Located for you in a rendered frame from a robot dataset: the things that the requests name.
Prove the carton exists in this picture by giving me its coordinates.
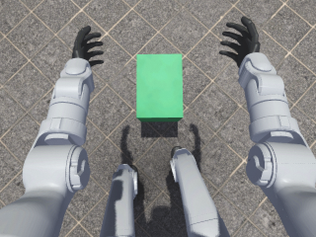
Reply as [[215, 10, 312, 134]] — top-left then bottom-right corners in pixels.
[[136, 53, 184, 122]]

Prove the robot right shin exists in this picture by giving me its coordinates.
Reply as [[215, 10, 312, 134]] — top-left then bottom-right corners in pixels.
[[173, 148, 196, 161]]

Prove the robot right hand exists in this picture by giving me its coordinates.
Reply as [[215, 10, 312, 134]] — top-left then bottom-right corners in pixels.
[[219, 16, 261, 68]]

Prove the robot right upper arm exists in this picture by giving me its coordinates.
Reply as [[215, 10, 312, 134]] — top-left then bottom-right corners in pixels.
[[245, 141, 316, 237]]

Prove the robot left upper arm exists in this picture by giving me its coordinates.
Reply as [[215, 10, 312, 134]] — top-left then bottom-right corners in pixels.
[[0, 144, 91, 237]]

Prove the left robot forearm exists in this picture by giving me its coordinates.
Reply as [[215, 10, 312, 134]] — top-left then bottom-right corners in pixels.
[[22, 57, 95, 187]]

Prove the robot left hand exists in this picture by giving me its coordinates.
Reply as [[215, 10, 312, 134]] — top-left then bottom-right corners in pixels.
[[71, 26, 104, 67]]

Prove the right robot foot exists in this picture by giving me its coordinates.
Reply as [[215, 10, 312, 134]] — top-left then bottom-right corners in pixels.
[[171, 146, 183, 160]]

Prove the right robot forearm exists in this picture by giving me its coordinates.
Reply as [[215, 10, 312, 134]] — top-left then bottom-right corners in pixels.
[[238, 52, 316, 161]]

